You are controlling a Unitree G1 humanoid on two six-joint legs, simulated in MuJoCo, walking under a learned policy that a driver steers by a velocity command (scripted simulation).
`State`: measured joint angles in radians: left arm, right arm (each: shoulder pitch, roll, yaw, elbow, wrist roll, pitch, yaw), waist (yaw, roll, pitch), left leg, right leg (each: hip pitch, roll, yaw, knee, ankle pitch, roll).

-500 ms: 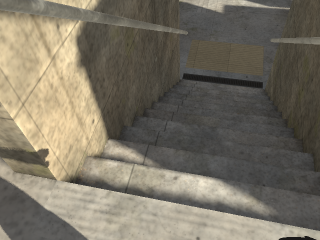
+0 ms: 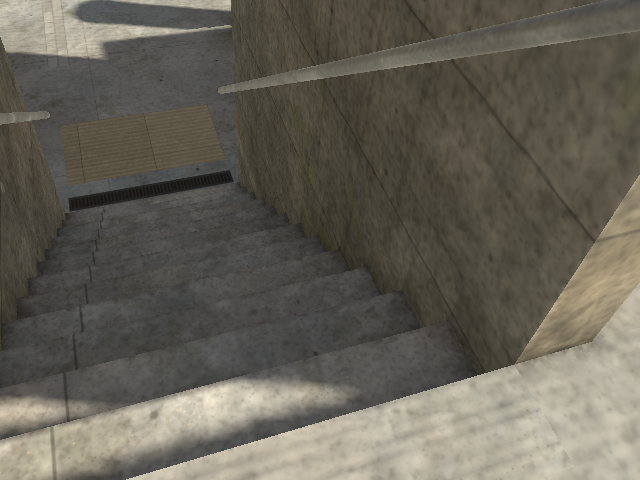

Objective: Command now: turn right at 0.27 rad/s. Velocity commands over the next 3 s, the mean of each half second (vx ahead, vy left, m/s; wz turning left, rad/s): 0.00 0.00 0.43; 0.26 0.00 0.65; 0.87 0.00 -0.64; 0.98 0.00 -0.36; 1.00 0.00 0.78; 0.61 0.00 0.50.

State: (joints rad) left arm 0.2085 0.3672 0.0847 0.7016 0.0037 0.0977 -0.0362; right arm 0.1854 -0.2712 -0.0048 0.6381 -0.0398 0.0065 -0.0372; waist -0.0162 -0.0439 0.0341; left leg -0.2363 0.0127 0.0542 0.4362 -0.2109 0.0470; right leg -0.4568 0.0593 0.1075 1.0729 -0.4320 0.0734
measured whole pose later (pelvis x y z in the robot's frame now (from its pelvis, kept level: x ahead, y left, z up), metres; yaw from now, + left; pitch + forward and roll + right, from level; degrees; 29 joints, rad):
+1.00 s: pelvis +0.02 +0.05 +0.00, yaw +38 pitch +3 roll -1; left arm 0.19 0.32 0.02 0.68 0.03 0.02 -0.02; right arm 0.32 -0.29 -0.04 0.66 -0.02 -0.02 0.02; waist -0.04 -0.01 -0.06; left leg -0.17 -0.14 -0.22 0.36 -0.22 0.10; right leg -0.52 -0.01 0.01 0.76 -0.17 0.03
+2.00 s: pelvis +0.71 +0.11 -0.19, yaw +4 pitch -1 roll +1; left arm 0.19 0.27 0.03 0.73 0.05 -0.04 -0.03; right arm 0.53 -0.30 -0.06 0.89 -0.01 -0.04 -0.04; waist -0.04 -0.02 -0.02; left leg -0.42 -0.04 -0.11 1.68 -0.59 0.06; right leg -0.26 0.00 -0.01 0.66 -0.24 -0.06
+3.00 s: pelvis +1.31 +0.38 -0.75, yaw +43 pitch +0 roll -3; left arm 0.63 0.13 0.00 1.08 -0.01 -0.04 0.06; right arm 0.07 -0.20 -0.01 0.91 -0.03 -0.04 0.03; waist 0.15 0.09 0.02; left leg -0.31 -0.01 0.08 0.35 0.03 0.10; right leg -0.31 0.10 0.00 1.70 -0.90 -0.06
